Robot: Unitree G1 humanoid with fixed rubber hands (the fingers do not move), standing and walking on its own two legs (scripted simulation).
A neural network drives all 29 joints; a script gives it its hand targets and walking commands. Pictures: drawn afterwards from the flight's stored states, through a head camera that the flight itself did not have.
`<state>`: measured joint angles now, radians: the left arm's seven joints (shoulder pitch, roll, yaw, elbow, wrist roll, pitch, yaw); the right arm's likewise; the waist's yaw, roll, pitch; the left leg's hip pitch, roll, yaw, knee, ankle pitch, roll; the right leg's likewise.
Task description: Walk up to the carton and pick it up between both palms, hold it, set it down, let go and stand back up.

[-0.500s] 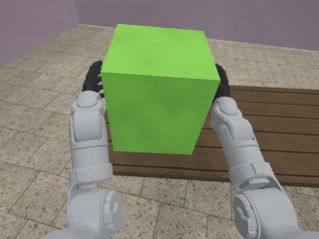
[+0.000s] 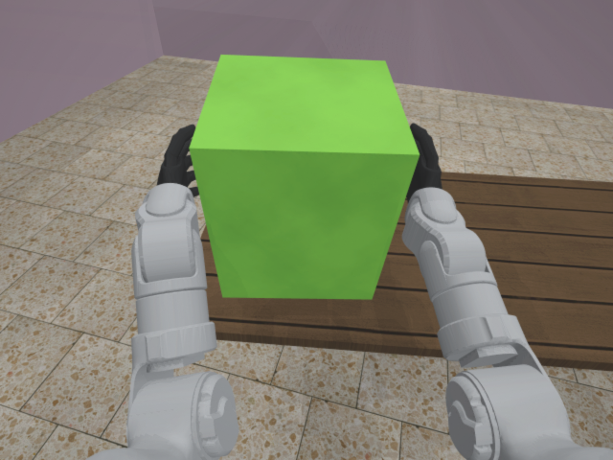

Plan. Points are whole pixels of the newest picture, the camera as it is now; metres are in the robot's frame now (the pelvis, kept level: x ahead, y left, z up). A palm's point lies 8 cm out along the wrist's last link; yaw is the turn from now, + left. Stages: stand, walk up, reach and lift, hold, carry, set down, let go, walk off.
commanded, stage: hold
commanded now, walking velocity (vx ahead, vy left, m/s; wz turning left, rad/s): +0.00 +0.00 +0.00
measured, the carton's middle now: (300, 183) +0.40 +0.01 +0.19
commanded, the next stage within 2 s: none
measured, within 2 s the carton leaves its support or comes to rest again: neither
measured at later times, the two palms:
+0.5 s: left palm (179, 191) +0.36 +0.16 +0.21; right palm (422, 188) +0.36 -0.14 +0.21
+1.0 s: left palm (180, 191) +0.36 +0.16 +0.21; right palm (424, 191) +0.36 -0.14 +0.21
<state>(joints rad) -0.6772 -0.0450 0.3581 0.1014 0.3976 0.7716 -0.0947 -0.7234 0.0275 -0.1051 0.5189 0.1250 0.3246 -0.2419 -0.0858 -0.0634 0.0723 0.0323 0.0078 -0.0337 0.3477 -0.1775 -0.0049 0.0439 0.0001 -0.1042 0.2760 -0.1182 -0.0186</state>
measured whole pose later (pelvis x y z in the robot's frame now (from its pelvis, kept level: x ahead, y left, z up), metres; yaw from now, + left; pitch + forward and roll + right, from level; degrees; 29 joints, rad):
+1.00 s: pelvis +0.01 +0.00 +0.00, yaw +0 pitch -12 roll -1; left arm -0.64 -0.06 0.34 0.04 0.40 0.79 -0.09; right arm -0.69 0.01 -0.07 0.48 0.16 0.33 -0.25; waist -0.09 -0.06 0.08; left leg 0.05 0.01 -0.02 0.35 -0.19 0.00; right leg 0.06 0.00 -0.10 0.27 -0.13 -0.02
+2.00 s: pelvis +0.01 +0.00 +0.00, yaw +0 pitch -12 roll -1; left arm -0.63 -0.06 0.34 0.04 0.40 0.79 -0.09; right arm -0.69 0.01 -0.07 0.48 0.16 0.32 -0.24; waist -0.09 -0.06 0.09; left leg 0.05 0.01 -0.01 0.35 -0.19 0.00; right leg 0.06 0.00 -0.10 0.27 -0.13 -0.02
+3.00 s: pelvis +0.01 +0.00 +0.00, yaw +0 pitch -12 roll -1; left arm -0.64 -0.06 0.34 0.05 0.40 0.78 -0.09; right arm -0.70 0.02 -0.07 0.49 0.15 0.31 -0.24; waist -0.10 -0.07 0.08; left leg 0.05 0.01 -0.01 0.34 -0.18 0.00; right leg 0.06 0.00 -0.10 0.27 -0.13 -0.02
